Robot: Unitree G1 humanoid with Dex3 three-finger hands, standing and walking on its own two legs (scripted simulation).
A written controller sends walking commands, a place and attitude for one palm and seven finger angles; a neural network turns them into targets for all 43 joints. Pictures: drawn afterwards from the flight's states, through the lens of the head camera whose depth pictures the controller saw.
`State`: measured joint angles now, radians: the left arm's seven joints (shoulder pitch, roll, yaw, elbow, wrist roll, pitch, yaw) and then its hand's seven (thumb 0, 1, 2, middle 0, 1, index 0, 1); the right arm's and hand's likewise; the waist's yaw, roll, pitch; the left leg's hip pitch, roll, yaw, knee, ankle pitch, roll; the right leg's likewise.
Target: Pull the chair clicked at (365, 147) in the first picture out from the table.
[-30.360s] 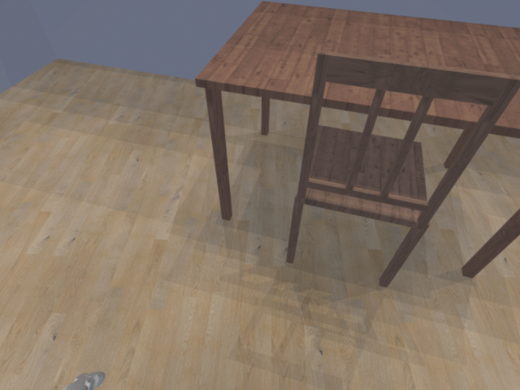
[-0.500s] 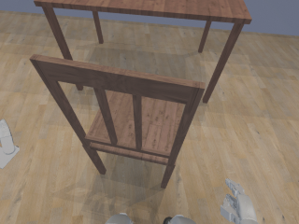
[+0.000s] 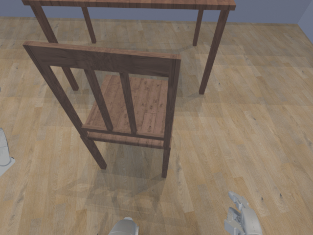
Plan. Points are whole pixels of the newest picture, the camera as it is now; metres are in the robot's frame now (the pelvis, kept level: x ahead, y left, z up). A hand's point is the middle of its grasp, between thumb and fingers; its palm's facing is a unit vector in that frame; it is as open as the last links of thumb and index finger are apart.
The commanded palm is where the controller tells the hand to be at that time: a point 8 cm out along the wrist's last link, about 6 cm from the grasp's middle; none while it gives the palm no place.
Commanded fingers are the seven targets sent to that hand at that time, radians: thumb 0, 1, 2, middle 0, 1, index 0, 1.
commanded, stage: stop stepping back and stand still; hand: left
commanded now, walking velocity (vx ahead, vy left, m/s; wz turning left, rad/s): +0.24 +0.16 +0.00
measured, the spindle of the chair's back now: (101, 104) +0.53 +0.23 -0.07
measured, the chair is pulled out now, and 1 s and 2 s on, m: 0.58 0.58 0.58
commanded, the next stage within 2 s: let the arm hang, fingers relaxed in 1.48 s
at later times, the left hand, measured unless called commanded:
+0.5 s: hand out of the picture +0.12 +0.27 +0.18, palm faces +0.50 -0.75 -0.44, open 7.4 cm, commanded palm +0.05 +0.31 +0.18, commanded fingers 0.00 0.90 0.90 -0.20 -0.30 -0.20 -0.30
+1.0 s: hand out of the picture +0.13 +0.30 +0.17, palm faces +0.49 -0.75 -0.44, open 7.4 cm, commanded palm +0.06 +0.33 +0.18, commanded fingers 0.00 0.90 0.90 -0.20 -0.30 -0.20 -0.30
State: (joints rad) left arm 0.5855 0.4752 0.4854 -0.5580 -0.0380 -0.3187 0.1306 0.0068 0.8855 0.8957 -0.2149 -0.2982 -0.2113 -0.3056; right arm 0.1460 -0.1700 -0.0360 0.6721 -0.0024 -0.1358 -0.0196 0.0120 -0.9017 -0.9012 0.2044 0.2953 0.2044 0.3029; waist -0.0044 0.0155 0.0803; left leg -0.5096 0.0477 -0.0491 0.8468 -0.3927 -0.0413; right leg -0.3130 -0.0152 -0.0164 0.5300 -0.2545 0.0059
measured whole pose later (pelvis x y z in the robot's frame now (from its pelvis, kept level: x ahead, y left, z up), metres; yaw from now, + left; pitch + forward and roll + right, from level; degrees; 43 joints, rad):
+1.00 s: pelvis -0.06 +0.02 +0.00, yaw +3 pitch -2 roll +0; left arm 0.51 0.41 0.43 -0.48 -0.01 -0.23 0.17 0.01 0.89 0.90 -0.21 -0.30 -0.21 -0.30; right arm 0.22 -0.18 -0.03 0.64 0.00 -0.15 -0.05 0.01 -0.90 -0.90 0.20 0.29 0.20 0.30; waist -0.01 -0.06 0.05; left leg -0.20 -0.02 0.06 0.52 -0.28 0.04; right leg -0.27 -0.03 0.01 0.58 -0.32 0.01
